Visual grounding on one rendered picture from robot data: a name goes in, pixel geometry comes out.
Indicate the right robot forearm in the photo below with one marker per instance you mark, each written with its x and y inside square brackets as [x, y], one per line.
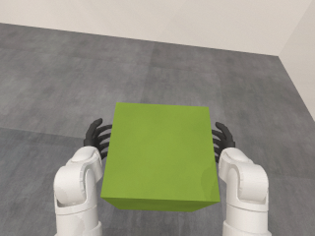
[247, 195]

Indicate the robot right hand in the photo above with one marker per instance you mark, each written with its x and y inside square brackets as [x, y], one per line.
[226, 140]

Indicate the robot left hand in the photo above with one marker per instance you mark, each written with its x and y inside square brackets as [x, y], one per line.
[93, 139]

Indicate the carton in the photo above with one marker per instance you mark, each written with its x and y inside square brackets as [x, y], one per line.
[160, 157]

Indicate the left robot forearm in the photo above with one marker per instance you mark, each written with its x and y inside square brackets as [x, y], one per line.
[75, 195]

